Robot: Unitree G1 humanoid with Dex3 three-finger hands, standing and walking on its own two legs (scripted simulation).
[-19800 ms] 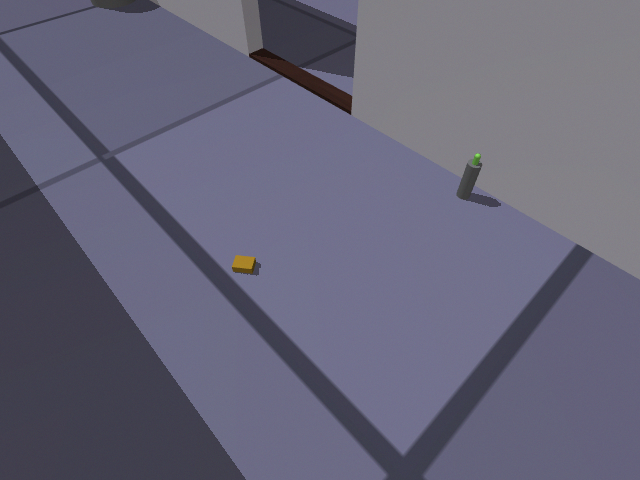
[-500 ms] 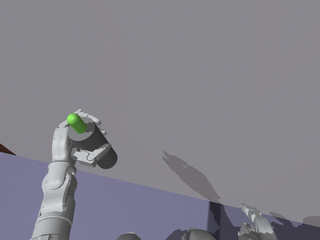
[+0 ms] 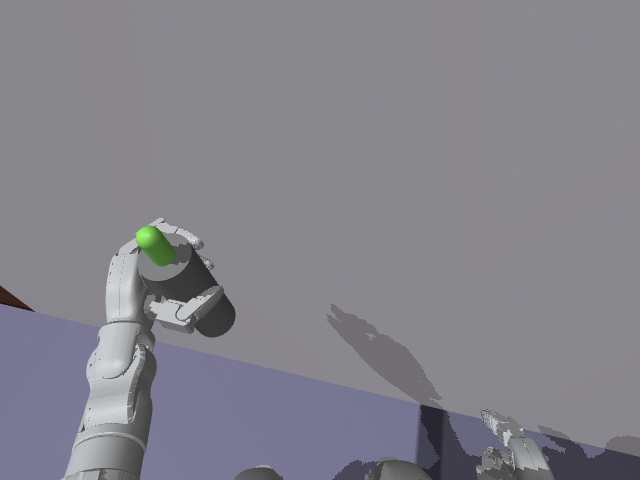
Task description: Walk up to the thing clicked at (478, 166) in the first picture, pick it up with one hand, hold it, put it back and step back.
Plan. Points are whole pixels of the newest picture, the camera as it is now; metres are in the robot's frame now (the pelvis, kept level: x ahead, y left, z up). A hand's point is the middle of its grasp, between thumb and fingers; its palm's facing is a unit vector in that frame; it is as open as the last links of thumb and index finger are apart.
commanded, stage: crouch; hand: left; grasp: from the side
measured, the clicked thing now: (187, 283) +0.33 +0.17 +0.05
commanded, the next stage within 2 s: lower in 1.96 s
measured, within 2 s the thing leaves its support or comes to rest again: neither
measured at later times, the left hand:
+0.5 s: hand (206, 315) +0.35 +0.18 -0.08, palm faces +0.05 -1.00 +0.00, open 8.7 cm
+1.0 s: hand (224, 361) +0.36 +0.20 -0.33, palm faces +0.07 -1.00 -0.01, open 8.7 cm
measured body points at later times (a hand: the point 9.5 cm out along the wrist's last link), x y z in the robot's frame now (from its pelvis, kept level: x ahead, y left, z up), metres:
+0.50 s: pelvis -0.03 +0.00 -0.08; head +0.09 +0.02 +0.35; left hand +0.34 +0.23 -0.08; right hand +0.10 -0.27 -0.19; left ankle +0.00 +0.12 -0.70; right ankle +0.01 -0.12 -0.70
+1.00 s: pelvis -0.08 +0.00 -0.29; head +0.12 +0.03 +0.11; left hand +0.35 +0.25 -0.32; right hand +0.04 -0.26 -0.42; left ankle -0.01 +0.12 -0.70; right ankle +0.01 -0.12 -0.70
